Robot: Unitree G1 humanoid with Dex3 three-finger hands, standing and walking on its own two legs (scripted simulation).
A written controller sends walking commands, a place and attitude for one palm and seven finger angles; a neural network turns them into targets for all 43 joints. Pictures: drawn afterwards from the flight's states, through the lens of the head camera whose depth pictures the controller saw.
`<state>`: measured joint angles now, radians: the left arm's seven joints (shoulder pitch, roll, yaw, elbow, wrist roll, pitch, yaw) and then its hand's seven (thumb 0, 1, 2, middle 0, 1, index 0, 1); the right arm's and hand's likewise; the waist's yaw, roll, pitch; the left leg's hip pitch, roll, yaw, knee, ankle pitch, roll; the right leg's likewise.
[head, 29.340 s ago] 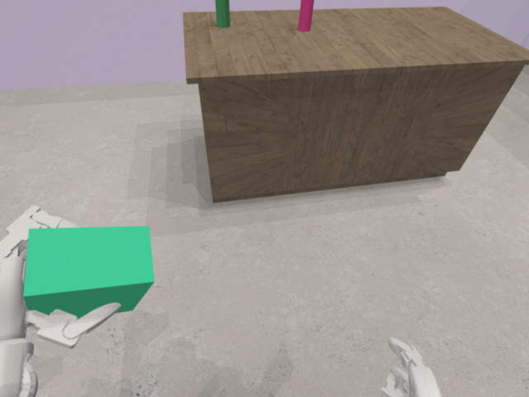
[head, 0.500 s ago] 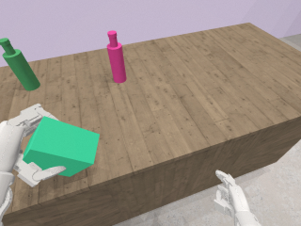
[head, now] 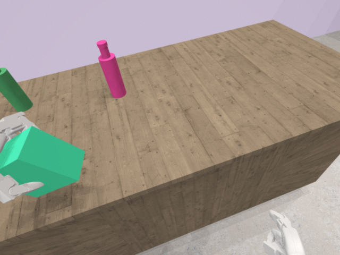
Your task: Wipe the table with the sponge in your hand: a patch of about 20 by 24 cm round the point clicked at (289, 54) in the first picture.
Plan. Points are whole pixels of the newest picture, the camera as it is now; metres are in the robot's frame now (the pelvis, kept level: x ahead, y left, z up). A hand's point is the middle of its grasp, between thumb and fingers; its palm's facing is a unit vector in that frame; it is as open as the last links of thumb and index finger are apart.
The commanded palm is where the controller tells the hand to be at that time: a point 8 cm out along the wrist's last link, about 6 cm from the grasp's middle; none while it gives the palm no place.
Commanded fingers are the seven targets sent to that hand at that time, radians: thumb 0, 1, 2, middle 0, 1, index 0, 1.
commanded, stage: turn the palm down, sponge in hand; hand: left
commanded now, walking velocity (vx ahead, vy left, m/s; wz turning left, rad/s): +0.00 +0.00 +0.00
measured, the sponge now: (43, 168) +0.23 +0.28 +0.15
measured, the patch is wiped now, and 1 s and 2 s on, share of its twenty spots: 0.00 0.00 0.00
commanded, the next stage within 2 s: move the sponge above the wiping area in 1.36 s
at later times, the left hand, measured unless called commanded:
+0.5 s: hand (9, 168) +0.21 +0.32 +0.17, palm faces +0.21 -0.25 -0.94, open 10.7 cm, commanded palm +0.17 +0.33 +0.24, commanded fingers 0.00 0.10 1.30 -1.20 -1.60 -1.20 -1.60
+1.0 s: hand out of the picture +0.23 +0.37 +0.17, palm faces +0.13 -0.09 -0.99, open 10.7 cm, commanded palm +0.18 +0.36 +0.24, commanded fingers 0.00 0.10 1.30 -1.20 -1.60 -1.20 -1.60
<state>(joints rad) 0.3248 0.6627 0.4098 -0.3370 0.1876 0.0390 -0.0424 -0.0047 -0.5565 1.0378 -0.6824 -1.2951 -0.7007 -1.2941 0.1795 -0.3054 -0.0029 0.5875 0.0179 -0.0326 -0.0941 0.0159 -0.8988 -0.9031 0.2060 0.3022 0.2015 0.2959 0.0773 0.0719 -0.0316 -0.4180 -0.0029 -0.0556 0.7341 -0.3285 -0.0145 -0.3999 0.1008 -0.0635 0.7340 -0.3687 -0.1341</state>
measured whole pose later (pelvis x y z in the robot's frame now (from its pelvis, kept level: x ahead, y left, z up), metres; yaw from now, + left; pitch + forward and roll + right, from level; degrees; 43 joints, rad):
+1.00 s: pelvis -0.02 +0.09 +0.03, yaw -1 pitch -4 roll +0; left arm 0.07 0.57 -0.02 -0.32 0.85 0.45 -0.10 0.00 -0.56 1.04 -0.68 -1.30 -0.70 -1.30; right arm -0.01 -0.25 0.08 0.65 0.04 -0.01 -0.08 0.02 -0.90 -0.90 0.21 0.30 0.19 0.30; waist 0.15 0.10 0.02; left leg -0.19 -0.08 -0.01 0.45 -0.19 0.06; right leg -0.19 0.02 0.01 0.49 -0.23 -0.03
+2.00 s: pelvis -0.01 +0.05 +0.03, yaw -1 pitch -4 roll +0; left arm 0.07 0.60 0.04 -0.14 0.84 0.37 -0.08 0.00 -0.56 1.04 -0.68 -1.30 -0.70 -1.30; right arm 0.02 -0.29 0.06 0.68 0.04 -0.03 -0.09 0.02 -0.90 -0.90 0.21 0.30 0.20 0.30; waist 0.12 0.11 0.02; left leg -0.19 -0.03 -0.04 0.47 -0.21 0.01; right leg -0.18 0.07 -0.01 0.47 -0.23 -0.08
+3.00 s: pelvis +0.00 +0.08 +0.03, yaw -1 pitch -3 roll +0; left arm 0.12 0.50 -0.05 -0.18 0.91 0.38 -0.02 0.00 -0.56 1.04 -0.68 -1.30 -0.70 -1.30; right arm 0.01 -0.25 0.06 0.67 0.03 0.00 -0.06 0.02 -0.90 -0.90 0.21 0.30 0.20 0.30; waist 0.13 0.10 0.01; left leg -0.18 -0.07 -0.03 0.42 -0.19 0.05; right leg -0.16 0.04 0.00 0.42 -0.21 -0.04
